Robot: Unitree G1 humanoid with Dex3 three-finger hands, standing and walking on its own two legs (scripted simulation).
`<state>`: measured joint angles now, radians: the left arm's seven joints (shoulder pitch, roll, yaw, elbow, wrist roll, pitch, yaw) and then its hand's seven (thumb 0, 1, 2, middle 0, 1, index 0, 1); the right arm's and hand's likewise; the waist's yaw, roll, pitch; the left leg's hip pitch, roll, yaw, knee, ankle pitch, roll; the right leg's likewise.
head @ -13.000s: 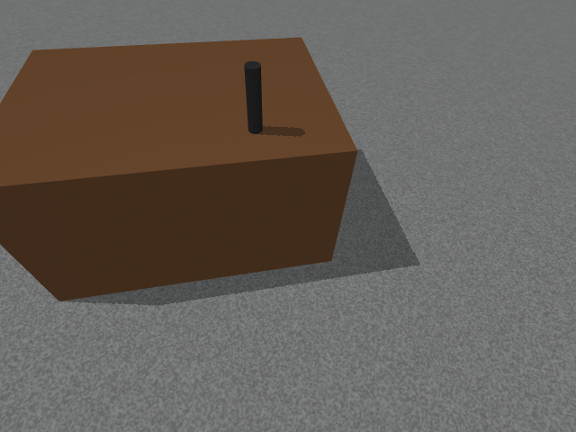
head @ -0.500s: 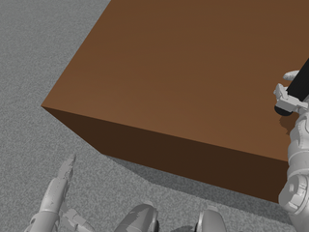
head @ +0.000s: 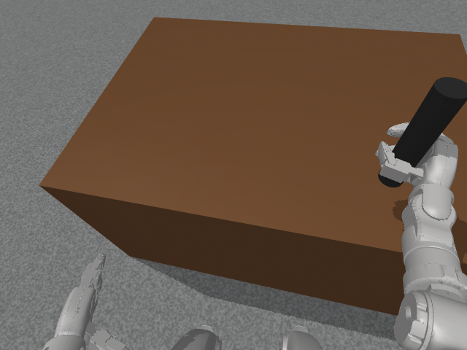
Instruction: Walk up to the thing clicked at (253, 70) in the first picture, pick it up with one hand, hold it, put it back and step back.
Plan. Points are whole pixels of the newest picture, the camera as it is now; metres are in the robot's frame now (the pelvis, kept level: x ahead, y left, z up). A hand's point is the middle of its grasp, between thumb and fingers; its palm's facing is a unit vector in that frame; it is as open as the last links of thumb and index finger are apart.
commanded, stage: lift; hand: right
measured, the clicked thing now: (415, 141) +0.46 -0.23 +0.09
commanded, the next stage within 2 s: hold in 1.04 s
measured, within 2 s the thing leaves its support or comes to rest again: neither
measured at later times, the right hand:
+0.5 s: hand (397, 166) +0.38 -0.19 +0.12, palm faces +0.25 +0.97 -0.01, open 5.6 cm
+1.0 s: hand (396, 177) +0.34 -0.17 +0.15, palm faces +0.24 +0.97 +0.00, open 5.6 cm
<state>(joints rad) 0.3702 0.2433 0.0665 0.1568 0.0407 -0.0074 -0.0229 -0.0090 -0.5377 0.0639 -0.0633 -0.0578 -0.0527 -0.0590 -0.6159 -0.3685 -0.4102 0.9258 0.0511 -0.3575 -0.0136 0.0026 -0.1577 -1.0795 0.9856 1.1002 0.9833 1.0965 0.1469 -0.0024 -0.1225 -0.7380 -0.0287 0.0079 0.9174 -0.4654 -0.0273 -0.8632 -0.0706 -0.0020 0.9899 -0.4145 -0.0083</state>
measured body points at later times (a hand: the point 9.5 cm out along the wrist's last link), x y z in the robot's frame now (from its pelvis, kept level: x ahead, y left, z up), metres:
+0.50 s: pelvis +0.00 +0.01 +0.03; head +0.03 +0.01 +0.48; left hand +0.16 +0.28 -0.02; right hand +0.37 -0.24 +0.12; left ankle -0.01 +0.14 -0.68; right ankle +0.03 -0.11 -0.68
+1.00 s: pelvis +0.00 +0.02 +0.05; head +0.00 +0.03 +0.50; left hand +0.16 +0.28 -0.02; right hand +0.33 -0.22 +0.15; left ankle -0.01 +0.14 -0.68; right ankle +0.03 -0.11 -0.68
